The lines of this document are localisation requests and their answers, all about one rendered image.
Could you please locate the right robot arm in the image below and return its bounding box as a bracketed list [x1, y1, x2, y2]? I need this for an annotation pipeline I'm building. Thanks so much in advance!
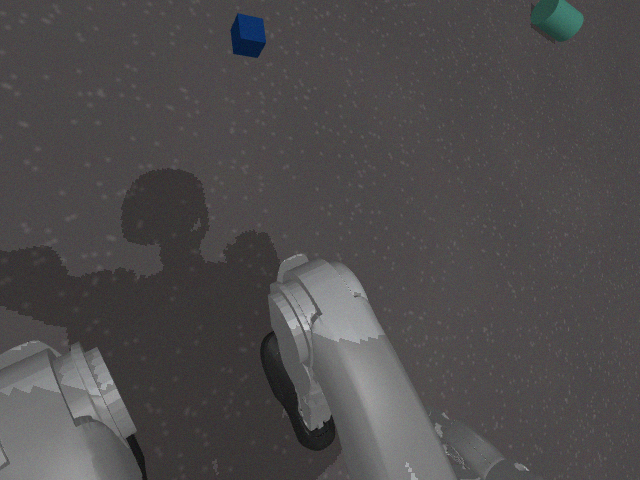
[485, 459, 544, 480]

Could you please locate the right robot foot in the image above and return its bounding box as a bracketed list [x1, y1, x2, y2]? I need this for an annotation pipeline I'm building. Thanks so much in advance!
[260, 331, 335, 451]

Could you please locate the right robot hand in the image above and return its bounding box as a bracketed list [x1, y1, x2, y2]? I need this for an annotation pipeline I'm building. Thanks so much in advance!
[425, 405, 506, 480]

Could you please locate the left robot foot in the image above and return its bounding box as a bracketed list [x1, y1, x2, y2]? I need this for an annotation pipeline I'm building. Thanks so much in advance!
[126, 434, 148, 480]

